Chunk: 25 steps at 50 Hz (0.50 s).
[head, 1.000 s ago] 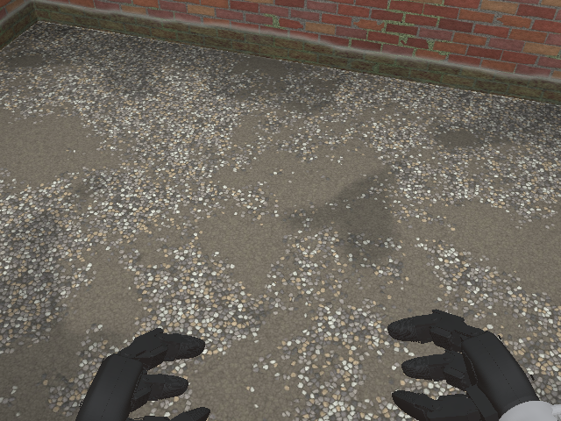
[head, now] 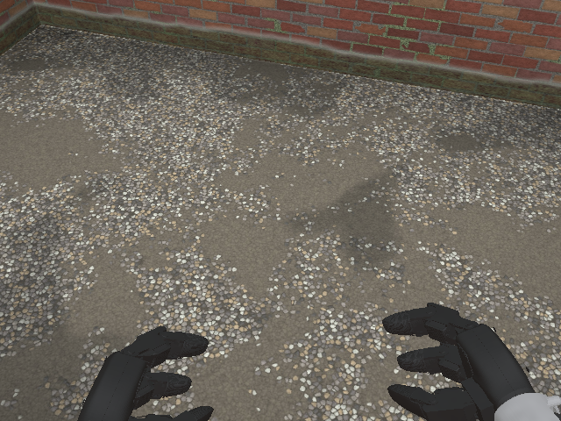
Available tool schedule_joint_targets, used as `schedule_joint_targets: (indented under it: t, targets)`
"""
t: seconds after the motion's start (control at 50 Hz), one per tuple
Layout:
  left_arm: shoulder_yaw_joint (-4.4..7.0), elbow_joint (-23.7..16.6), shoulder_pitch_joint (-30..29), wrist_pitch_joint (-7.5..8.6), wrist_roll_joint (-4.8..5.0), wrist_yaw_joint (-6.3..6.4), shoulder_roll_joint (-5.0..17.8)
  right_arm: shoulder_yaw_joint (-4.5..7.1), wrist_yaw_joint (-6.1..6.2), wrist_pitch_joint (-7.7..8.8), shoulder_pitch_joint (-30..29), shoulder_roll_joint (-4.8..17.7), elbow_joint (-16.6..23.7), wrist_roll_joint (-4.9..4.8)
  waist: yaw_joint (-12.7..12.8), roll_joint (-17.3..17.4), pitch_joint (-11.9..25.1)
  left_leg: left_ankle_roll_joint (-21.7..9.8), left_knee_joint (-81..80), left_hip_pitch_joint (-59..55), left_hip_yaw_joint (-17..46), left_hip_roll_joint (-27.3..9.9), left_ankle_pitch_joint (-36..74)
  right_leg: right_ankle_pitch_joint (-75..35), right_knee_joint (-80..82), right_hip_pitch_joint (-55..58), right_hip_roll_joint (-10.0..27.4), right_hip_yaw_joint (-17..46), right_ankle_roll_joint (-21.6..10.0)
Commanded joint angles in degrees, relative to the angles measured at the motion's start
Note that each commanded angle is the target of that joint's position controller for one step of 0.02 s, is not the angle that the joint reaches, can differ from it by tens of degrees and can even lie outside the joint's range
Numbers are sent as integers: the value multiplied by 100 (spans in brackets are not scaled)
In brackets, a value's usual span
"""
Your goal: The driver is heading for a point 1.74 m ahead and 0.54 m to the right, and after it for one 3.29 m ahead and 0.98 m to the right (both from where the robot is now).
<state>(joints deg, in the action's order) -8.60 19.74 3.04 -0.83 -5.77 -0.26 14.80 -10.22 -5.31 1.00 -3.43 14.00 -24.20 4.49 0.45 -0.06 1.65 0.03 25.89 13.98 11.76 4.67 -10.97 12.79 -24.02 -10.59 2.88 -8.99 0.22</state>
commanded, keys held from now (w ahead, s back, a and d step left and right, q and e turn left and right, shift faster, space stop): w+shift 0.78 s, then shift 0.22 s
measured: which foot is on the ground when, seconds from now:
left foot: down 0.00-1.00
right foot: down 0.00-1.00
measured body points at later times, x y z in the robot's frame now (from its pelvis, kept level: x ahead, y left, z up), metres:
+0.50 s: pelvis +0.00 +0.00 +0.00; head -0.01 +0.01 +0.45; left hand +0.26 +0.19 +0.00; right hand +0.28 -0.16 +0.01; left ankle +0.03 +0.12 -0.74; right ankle +0.00 -0.12 -0.74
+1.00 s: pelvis +0.01 +0.00 +0.00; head -0.01 +0.00 +0.45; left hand +0.22 +0.21 -0.04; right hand +0.25 -0.19 -0.03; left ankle +0.03 +0.12 -0.74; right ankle +0.00 -0.12 -0.74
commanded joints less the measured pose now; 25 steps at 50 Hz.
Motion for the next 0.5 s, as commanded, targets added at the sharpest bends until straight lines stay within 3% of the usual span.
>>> schedule_joint_targets:
  t: [0.02, 0.5]
  targets:
    - [191, -657, -744, 117, 1, 18, 443, 209, 18, 120, -947, 460, 658, -6, -7, 97, 730, -141, -460, 800, 617, -817, 880, -222, 272, 1208, 732, 956, -55]
    - [177, -668, -771, 110, -2, 7, 435, 201, 20, 116, -959, 459, 661, 4, -7, 90, 742, -143, -469, 753, 584, -831, 862, -241, 269, 1150, 713, 1014, -43]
